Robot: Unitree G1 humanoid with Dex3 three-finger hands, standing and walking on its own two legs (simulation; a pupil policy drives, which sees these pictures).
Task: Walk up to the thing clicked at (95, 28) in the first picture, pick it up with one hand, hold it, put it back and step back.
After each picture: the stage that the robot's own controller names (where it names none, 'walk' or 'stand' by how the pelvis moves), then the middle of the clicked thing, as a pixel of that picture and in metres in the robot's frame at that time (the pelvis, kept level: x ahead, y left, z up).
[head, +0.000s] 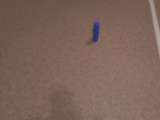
stand; (95, 32) +1.51 -0.11 -0.66
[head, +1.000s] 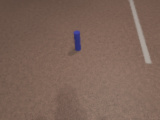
walk; (77, 41) +1.38 +0.18 -0.64
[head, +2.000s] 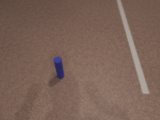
walk; (59, 68) +0.88 +0.30 -0.64
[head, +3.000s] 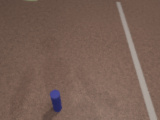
walk; (56, 101) +0.56 +0.21 -0.63
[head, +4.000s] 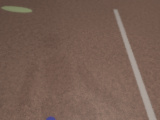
stand; out of the picture +0.39 +0.23 -0.64
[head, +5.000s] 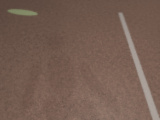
stand; out of the picture +0.37 +0.21 -0.66
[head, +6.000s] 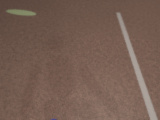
stand; out of the picture +0.39 +0.22 -0.66
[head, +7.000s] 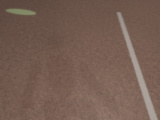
stand; out of the picture +0.37 +0.22 -0.66
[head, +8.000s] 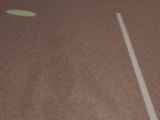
go down; out of the picture +0.38 +0.22 -0.66
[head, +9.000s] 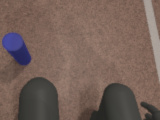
go down; (19, 51) +0.44 +0.28 -0.28
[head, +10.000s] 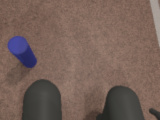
approach; (25, 54) +0.43 +0.28 -0.28
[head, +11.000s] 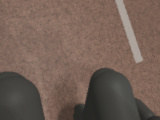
close in; out of the picture +0.40 +0.34 -0.15
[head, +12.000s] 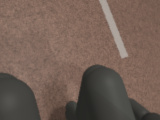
close; out of the picture +0.40 +0.34 -0.15
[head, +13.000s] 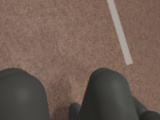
lift; out of the picture +0.34 +0.32 -0.16
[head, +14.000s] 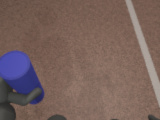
lift; (26, 83) +0.32 +0.19 +0.03
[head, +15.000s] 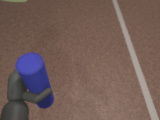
hold; (38, 85) +0.33 +0.17 +0.03
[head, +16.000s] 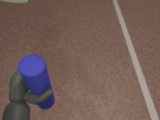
hold; (40, 86) +0.33 +0.16 +0.02
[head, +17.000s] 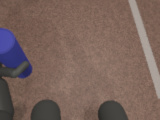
crouch; (14, 58) +0.41 +0.23 -0.04
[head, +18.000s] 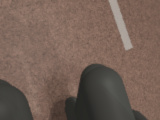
lower; out of the picture +0.41 +0.34 -0.17
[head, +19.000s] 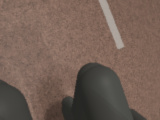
lower; out of the picture +0.41 +0.35 -0.16
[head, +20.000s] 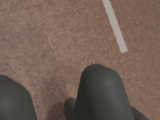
lower; out of the picture +0.40 +0.35 -0.16
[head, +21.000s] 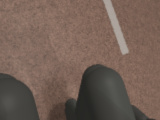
lower; out of the picture +0.39 +0.34 -0.16
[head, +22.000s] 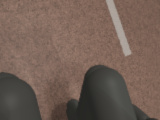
loosen; out of the picture +0.38 +0.33 -0.16
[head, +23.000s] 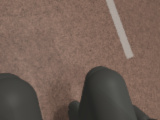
withdraw; out of the picture +0.38 +0.31 -0.16
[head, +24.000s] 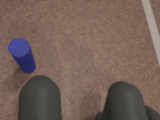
walk; (24, 58) +0.41 +0.28 -0.23
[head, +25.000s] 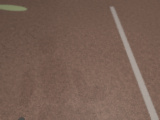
stand; out of the picture +0.35 +0.20 -0.59
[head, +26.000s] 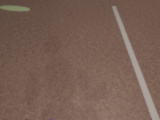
stand; out of the picture +0.37 +0.22 -0.60
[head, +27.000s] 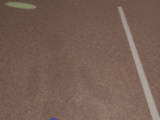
stand; out of the picture +0.37 +0.21 -0.61
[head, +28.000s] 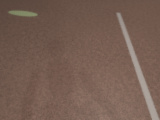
walk; out of the picture +0.39 +0.20 -0.65
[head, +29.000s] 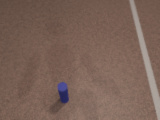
walk; (63, 93) +0.54 +0.17 -0.63
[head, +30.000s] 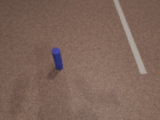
walk; (57, 59) +0.86 +0.27 -0.62
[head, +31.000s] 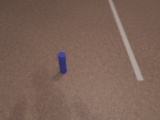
stand; (62, 63) +1.01 +0.23 -0.64
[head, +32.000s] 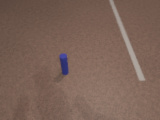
stand; (64, 64) +1.01 +0.22 -0.66
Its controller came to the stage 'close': yes
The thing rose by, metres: 0.67
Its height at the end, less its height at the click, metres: +0.00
